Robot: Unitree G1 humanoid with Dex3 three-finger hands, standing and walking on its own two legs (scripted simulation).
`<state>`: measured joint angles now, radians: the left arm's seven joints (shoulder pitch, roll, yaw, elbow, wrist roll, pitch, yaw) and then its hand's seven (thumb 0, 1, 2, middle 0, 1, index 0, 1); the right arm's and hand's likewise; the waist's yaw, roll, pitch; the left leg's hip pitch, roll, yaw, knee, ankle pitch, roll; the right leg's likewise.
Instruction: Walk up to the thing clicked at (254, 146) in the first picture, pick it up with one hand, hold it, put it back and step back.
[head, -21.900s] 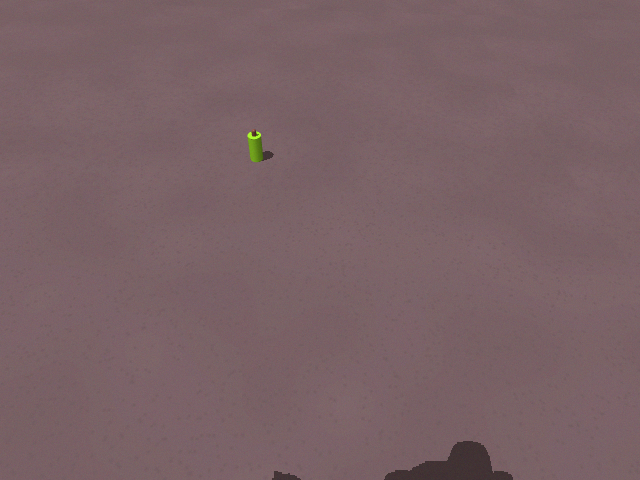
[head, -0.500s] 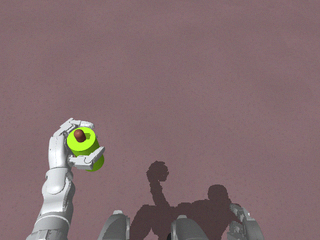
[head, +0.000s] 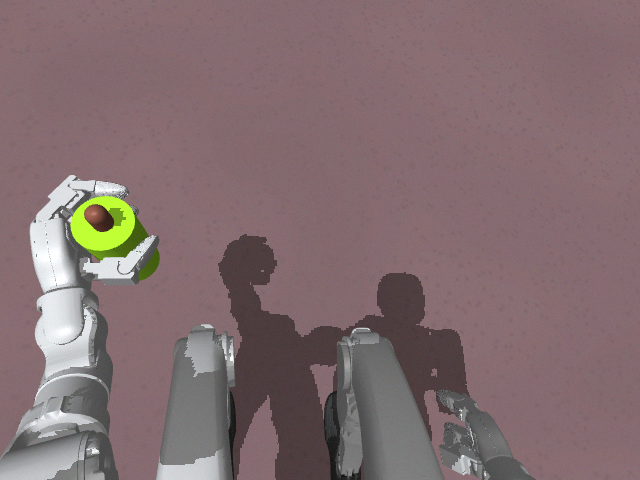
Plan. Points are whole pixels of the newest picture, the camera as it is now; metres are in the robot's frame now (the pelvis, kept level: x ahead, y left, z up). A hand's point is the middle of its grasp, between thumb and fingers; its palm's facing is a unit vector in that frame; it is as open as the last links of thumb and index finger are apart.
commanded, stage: crouch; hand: left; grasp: from the side
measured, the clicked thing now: (117, 239) +0.40 +0.24 -0.07
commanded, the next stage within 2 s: lower in 0.92 s
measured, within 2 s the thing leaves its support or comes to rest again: neither
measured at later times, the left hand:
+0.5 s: hand (144, 249) +0.43 +0.25 -0.22, palm faces +0.26 -0.96 -0.03, open 8.9 cm
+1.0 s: hand (152, 256) +0.44 +0.25 -0.29, palm faces +0.24 -0.97 -0.04, open 8.9 cm
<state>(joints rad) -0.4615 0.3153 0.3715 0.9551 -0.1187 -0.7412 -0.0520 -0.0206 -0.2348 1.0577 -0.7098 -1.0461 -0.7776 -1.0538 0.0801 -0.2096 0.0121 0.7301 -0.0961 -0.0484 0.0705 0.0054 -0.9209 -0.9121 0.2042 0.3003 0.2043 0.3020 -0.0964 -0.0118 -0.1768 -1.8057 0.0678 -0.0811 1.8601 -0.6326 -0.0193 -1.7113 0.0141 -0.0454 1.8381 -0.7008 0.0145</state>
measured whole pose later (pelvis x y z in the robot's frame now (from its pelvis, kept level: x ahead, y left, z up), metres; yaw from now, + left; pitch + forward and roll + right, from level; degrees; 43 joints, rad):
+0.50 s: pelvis -0.03 +0.00 -0.15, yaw -3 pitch +30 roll -6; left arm -0.66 0.52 0.56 1.16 -0.08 -0.74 -0.12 -0.02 -0.25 1.08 -0.72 -1.05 -0.78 -1.05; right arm 0.09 -0.25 0.10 0.76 -0.14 0.00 0.07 0.00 -0.93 -0.91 0.21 0.30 0.21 0.30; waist -0.19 -0.04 -0.05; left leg -2.22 0.06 -0.15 2.32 -0.63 -0.03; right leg -2.11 0.03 -0.07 2.29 -0.71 0.02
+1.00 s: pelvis -0.02 +0.00 -0.19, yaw -7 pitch +27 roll -9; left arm -0.63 0.60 0.60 1.12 -0.09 -0.74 -0.15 -0.02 -0.25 1.08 -0.72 -1.04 -0.79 -1.05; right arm 0.02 -0.29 0.18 0.72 -0.20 0.03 0.09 0.00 -0.93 -0.91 0.21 0.30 0.21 0.30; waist -0.20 -0.10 0.06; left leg -2.30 0.05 -0.23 2.48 -0.67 -0.04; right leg -2.15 0.06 -0.12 2.41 -0.74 0.03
